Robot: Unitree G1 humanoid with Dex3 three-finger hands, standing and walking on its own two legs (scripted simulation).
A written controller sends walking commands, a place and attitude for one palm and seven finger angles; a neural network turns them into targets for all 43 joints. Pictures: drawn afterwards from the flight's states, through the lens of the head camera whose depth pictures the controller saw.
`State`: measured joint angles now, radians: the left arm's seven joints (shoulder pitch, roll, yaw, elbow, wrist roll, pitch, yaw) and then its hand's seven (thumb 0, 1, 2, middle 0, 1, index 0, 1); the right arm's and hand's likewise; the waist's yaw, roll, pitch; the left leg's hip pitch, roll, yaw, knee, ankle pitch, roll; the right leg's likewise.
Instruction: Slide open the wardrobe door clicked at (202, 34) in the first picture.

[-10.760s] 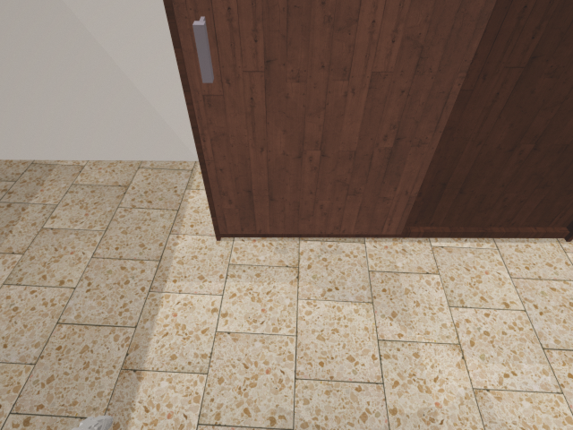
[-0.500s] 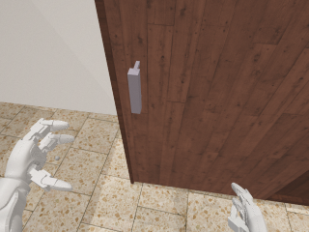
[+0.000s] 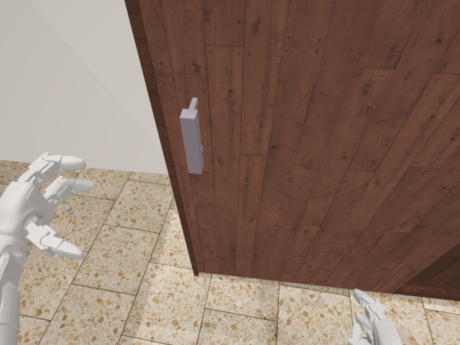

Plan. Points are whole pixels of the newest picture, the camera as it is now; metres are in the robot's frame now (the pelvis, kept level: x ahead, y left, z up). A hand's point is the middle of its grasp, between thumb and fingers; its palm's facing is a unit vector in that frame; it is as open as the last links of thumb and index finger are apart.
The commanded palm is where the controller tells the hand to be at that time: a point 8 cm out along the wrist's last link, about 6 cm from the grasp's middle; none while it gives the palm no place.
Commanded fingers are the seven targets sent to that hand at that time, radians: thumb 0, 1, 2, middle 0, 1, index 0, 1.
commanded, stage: raise the hand with hooked fingers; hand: left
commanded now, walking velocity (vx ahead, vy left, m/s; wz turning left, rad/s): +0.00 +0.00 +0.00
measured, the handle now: (195, 136) +0.48 +0.12 +0.10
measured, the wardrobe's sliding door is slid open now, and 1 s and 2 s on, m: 0.00 0.00 0.00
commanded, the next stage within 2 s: move the hooked fingers beside the handle in 0.30 s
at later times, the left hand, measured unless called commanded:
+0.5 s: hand (71, 211) +0.27 +0.27 +0.12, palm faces +0.02 -1.00 -0.05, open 14.0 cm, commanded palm +0.25 +0.31 +0.13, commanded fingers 0.00 -0.50 0.30 -0.30 -1.20 -0.30 -1.20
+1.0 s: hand (112, 184) +0.33 +0.23 +0.12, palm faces -0.01 -1.00 -0.03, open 14.0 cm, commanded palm +0.30 +0.27 +0.12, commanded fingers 0.00 -0.50 0.30 -0.30 -1.20 -0.30 -1.20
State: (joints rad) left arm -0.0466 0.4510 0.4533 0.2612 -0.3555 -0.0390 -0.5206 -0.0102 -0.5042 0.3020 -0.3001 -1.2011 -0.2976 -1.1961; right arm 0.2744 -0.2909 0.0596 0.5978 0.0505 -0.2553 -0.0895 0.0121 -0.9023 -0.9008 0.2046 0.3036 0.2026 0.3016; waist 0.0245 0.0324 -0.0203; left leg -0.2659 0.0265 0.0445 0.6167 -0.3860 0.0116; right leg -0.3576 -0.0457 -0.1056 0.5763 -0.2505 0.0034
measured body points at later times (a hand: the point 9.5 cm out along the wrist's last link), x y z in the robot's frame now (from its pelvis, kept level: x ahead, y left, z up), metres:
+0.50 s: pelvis +0.00 +0.00 +0.00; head +0.01 -0.01 +0.45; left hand +0.26 +0.32 +0.13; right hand +0.17 -0.24 -0.07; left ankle -0.04 +0.11 -0.73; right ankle +0.03 -0.13 -0.73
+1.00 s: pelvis +0.00 -0.01 +0.00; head +0.02 -0.02 +0.45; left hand +0.33 +0.28 +0.12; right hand +0.14 -0.25 -0.09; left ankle -0.04 +0.11 -0.73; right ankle +0.03 -0.13 -0.73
